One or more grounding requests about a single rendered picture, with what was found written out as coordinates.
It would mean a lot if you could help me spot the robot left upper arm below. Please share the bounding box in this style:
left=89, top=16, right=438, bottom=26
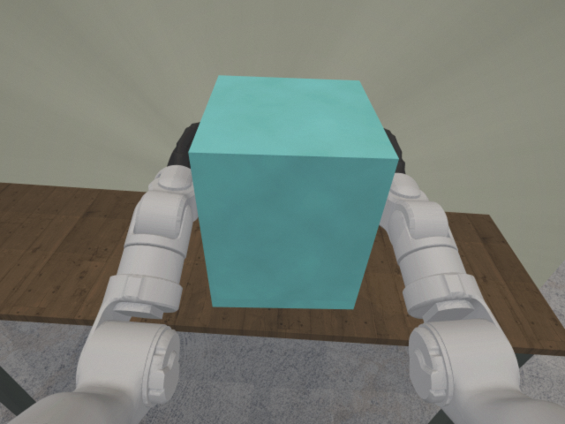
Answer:
left=7, top=320, right=180, bottom=424

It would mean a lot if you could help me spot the robot right upper arm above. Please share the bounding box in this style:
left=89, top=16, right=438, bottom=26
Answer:
left=409, top=318, right=565, bottom=424

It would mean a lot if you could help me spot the robot right hand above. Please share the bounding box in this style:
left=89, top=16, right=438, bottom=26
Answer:
left=384, top=128, right=405, bottom=174

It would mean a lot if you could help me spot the robot right forearm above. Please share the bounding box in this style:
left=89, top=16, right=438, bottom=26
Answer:
left=379, top=173, right=520, bottom=386

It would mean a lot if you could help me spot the carton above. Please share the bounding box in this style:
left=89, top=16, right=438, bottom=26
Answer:
left=188, top=75, right=399, bottom=309

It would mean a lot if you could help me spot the table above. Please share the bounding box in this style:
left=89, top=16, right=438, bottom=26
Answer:
left=0, top=183, right=565, bottom=424

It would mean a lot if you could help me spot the robot left forearm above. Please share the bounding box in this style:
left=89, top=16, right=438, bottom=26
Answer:
left=76, top=165, right=199, bottom=388

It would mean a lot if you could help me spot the robot left hand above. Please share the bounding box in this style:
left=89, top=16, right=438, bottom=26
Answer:
left=167, top=122, right=200, bottom=168

